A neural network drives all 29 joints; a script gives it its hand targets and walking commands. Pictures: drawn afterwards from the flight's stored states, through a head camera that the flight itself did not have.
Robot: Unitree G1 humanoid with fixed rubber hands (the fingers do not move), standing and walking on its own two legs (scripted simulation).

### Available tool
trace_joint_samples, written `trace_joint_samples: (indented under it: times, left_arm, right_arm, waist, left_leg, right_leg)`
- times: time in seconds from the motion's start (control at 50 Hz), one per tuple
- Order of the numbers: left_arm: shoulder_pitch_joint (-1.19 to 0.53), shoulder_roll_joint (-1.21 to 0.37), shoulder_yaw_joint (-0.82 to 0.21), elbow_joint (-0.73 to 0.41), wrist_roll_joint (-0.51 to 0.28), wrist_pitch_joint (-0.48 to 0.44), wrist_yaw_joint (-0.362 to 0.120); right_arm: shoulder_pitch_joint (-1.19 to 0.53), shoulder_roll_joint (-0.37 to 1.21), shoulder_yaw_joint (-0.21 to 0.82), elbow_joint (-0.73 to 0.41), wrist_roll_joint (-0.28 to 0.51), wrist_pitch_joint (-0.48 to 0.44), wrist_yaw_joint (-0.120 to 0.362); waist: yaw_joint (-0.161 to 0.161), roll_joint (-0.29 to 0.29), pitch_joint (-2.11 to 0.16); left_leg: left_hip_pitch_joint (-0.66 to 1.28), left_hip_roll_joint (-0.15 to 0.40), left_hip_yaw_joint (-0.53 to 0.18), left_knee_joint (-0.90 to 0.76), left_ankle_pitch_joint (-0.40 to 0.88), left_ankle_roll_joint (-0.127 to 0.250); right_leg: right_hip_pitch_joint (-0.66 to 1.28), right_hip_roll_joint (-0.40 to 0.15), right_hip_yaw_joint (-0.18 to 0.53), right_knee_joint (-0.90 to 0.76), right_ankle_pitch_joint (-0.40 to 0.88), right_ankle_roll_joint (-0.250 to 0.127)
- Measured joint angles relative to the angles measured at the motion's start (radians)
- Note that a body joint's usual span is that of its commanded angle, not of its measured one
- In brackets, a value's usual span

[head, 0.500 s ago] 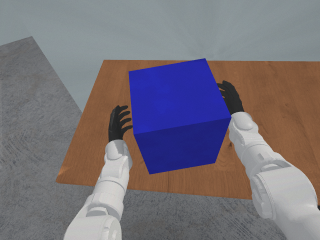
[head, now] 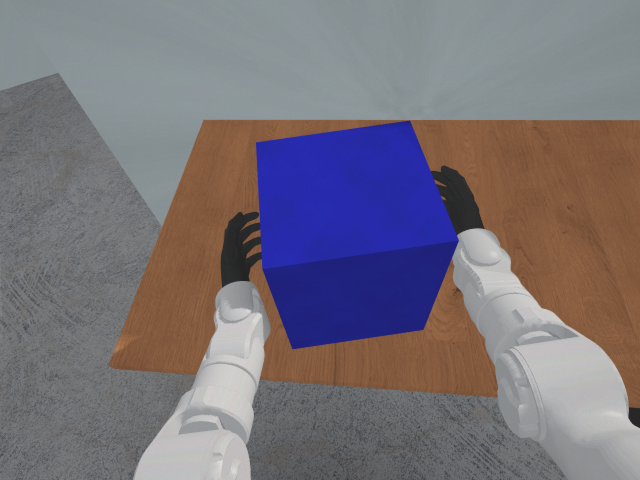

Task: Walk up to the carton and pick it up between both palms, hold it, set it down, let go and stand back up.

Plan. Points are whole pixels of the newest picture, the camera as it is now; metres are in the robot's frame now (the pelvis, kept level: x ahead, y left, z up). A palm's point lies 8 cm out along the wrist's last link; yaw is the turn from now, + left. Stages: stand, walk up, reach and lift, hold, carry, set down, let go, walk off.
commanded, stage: reach and lift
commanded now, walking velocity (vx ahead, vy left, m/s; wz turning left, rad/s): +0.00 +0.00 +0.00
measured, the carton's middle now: (346, 243) +0.44 +0.06 -0.01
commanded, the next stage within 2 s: none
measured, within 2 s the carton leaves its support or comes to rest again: leaves its support in 0.66 s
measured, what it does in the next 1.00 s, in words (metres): stands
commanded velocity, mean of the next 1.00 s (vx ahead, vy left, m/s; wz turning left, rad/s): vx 0.00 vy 0.00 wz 0.00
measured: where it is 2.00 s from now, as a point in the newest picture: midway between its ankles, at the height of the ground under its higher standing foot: outside the picture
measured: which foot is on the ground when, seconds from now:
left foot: down 0.00-1.00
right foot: down 0.00-1.00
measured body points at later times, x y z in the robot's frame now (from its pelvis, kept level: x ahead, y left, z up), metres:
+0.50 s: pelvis +0.00 +0.00 +0.00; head +0.08 -0.01 +0.45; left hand +0.36 +0.20 +0.02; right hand +0.47 -0.08 +0.04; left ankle +0.01 +0.15 -0.73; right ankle +0.01 -0.09 -0.73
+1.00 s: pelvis +0.00 +0.00 +0.01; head +0.07 -0.01 +0.46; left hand +0.34 +0.21 +0.02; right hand +0.46 -0.07 +0.06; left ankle +0.01 +0.15 -0.73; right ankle +0.01 -0.09 -0.73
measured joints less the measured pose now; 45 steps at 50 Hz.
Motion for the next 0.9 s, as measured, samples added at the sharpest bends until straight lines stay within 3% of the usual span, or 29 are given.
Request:
trace_joint_samples:
  times: [0.42, 0.68, 0.9]
  left_arm:
    - [-0.01, -0.005, 0.044, 0.018, 0.046, -0.025, -0.004]
    - [0.068, -0.036, 0.119, -0.031, 0.131, -0.085, -0.039]
    - [0.094, -0.031, 0.118, -0.026, 0.127, -0.13, -0.042]
  right_arm:
    - [-0.008, 0.024, -0.093, 0.023, -0.095, -0.019, -0.004]
    - [0.038, 0.075, -0.215, 0.013, -0.321, -0.115, -0.017]
    - [0.037, 0.078, -0.18, 0.061, -0.328, -0.21, -0.046]
  waist:
    - [-0.005, -0.009, 0.008]
    - [-0.042, -0.015, 0.012]
    - [-0.034, -0.018, 0.016]
  left_leg:
    - [0.011, -0.002, 0.0, -0.013, 0.007, 0.001]
    - [0.092, -0.015, -0.012, -0.109, 0.042, -0.002]
    - [0.119, -0.015, -0.014, -0.152, 0.066, -0.005]
  right_leg:
    - [0.009, -0.002, -0.001, -0.007, 0.003, -0.002]
    - [0.091, -0.013, -0.015, -0.087, 0.023, -0.002]
    - [0.121, -0.012, -0.018, -0.134, 0.048, -0.004]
